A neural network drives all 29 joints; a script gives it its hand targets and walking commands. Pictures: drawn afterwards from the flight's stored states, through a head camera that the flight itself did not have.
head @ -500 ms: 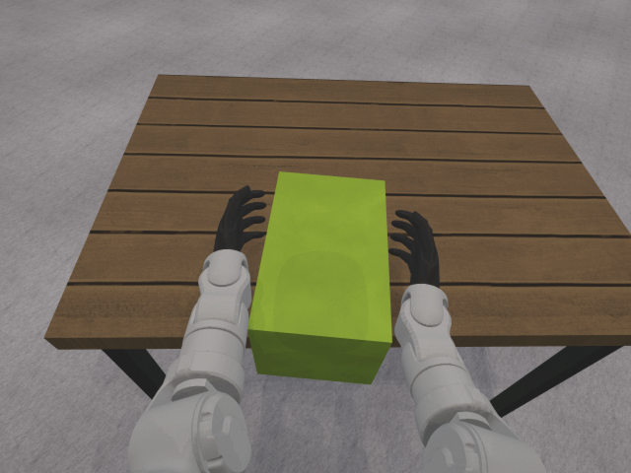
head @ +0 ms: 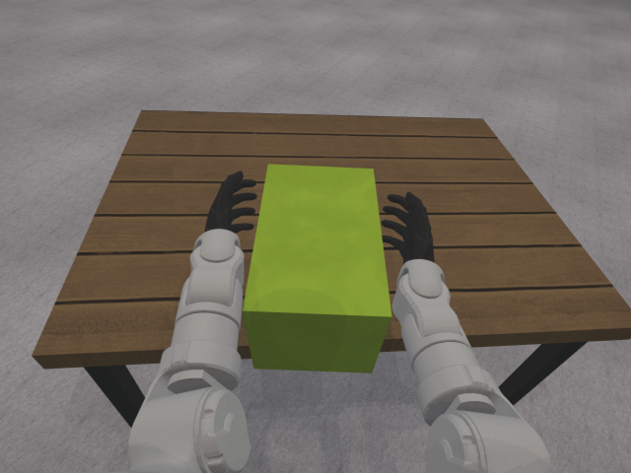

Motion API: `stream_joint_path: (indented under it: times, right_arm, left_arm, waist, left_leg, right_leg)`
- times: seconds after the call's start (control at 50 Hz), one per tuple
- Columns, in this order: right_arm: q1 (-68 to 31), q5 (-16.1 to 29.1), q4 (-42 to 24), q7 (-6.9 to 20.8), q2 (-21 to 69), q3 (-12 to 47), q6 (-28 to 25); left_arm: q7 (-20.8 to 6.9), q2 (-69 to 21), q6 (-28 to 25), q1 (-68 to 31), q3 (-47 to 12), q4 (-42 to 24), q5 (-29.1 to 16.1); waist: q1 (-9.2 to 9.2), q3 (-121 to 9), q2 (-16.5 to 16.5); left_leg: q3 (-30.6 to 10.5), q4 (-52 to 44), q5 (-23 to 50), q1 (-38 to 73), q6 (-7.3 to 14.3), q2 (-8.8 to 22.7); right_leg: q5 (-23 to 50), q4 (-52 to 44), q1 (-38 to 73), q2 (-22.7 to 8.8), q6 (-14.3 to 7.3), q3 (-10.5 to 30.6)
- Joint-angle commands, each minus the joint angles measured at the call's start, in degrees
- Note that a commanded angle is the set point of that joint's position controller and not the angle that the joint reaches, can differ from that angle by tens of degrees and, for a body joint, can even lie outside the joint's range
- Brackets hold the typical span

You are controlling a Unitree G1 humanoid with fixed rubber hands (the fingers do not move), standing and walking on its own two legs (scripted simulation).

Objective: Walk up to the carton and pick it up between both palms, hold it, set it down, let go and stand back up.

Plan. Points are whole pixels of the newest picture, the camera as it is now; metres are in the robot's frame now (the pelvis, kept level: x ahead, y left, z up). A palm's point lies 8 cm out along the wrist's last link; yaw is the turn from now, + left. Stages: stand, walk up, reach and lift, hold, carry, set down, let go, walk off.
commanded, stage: reach and lift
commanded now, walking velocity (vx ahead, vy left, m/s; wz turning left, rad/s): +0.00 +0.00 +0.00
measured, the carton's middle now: (317, 262) +0.41 +0.02 +0.04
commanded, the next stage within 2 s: hold in 1.56 s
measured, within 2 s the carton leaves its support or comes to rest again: neither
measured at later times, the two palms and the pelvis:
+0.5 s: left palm (221, 222) +0.38 +0.15 +0.15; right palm (427, 248) +0.36 -0.11 +0.14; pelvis +0.00 -0.01 +0.00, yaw +2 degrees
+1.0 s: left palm (231, 220) +0.36 +0.13 +0.16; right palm (443, 250) +0.35 -0.12 +0.15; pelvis -0.01 -0.01 +0.00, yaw +1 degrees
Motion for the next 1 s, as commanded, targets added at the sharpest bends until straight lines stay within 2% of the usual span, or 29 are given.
stream_joint_path:
  times: [0.0,0.14,0.26,0.48,0.62,0.72,0.86,0.92,0.98]
  right_arm:
    - [-38.2,1.2,-8.5,7.1,25.3,20.1,-1.5]
    - [-39.4,4.5,-12.4,6.2,25.9,24.1,0.5]
    - [-38.9,8.0,-18.2,4.5,26.0,29.0,2.5]
    - [-34.0,12.8,-27.1,2.4,23.3,33.8,6.1]
    - [-32.3,12.2,-28.3,2.7,21.6,32.9,6.7]
    - [-33.1,11.5,-29.4,3.4,20.7,32.2,6.2]
    - [-33.2,11.3,-30.1,3.5,20.3,32.7,5.7]
    - [-32.4,10.9,-29.2,3.5,20.3,32.3,5.9]
    - [-31.9,11.3,-30.3,3.3,20.5,33.1,5.7]
  left_arm:
    - [-9.9,-31.9,0.4,-25.9,-22.0,-0.5,-3.6]
    - [-10.0,-32.2,3.1,-27.5,-25.2,-6.0,-5.4]
    - [-10.6,-32.1,6.9,-24.6,-27.4,-10.4,-6.0]
    - [-13.0,-31.5,16.1,-20.2,-31.0,-22.5,-4.6]
    - [-14.2,-30.0,19.5,-20.8,-30.1,-26.8,-3.0]
    - [-14.2,-28.9,21.0,-21.0,-28.9,-27.4,-2.4]
    - [-14.0,-27.5,22.0,-20.4,-28.4,-29.0,-2.3]
    - [-14.2,-27.0,22.4,-21.1,-28.3,-29.4,-2.3]
    - [-14.3,-27.4,22.4,-21.3,-29.3,-31.2,-2.6]
  waist:
    - [-0.81,-21.6,5.2]
    - [-1.80,-22.7,4.8]
    - [-2.50,-22.7,3.7]
    - [-5.54,-18.0,4.4]
    - [-6.28,-13.8,3.7]
    - [-5.65,-13.6,3.4]
    - [-5.30,-14.6,2.2]
    - [-5.82,-14.2,2.2]
    - [-6.14,-15.8,2.9]
  left_leg:
    - [4.3,-0.3,12.2,8.3,-1.1,-3.1]
    - [3.4,0.1,12.1,9.5,-1.1,-3.5]
    - [2.8,0.7,13.3,10.5,-0.9,-4.0]
    - [2.4,0.7,13.5,13.8,-1.1,-4.4]
    - [3.0,-1.0,8.3,13.6,-0.4,-4.1]
    - [3.5,-1.7,6.1,14.2,0.3,-4.0]
    - [3.8,-1.6,6.1,14.4,1.2,-4.0]
    - [4.1,-1.9,5.7,14.4,1.2,-4.2]
    - [3.9,-1.1,8.9,15.6,0.9,-4.3]
  right_leg:
    - [7.1,0.2,6.0,3.6,0.1,-3.7]
    - [8.3,0.8,6.3,3.8,0.8,-3.7]
    - [12.6,1.5,8.5,3.9,1.9,-3.7]
    - [13.2,1.8,9.4,4.0,2.6,-5.0]
    - [6.9,1.2,8.1,3.6,2.4,-6.2]
    - [4.4,1.1,7.8,3.5,2.1,-6.9]
    - [5.8,1.4,8.4,3.2,2.3,-6.9]
    - [6.2,1.4,8.7,3.2,2.5,-7.0]
    - [9.5,1.9,9.7,3.3,2.6,-7.0]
